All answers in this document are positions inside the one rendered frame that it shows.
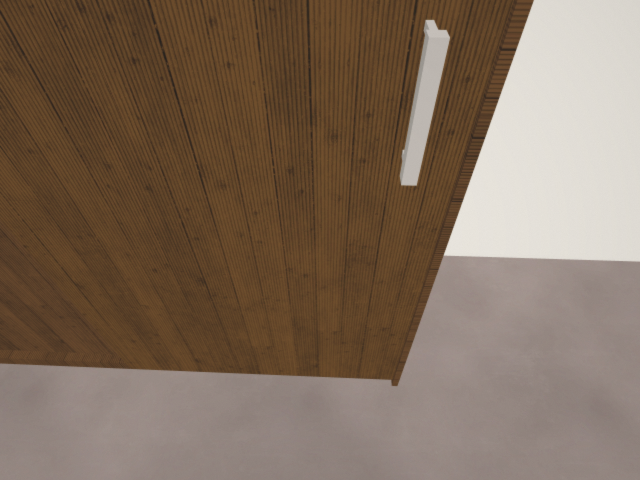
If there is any handle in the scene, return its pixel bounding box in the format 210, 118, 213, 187
400, 20, 450, 186

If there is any wardrobe door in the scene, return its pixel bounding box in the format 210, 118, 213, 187
0, 220, 117, 354
0, 0, 514, 380

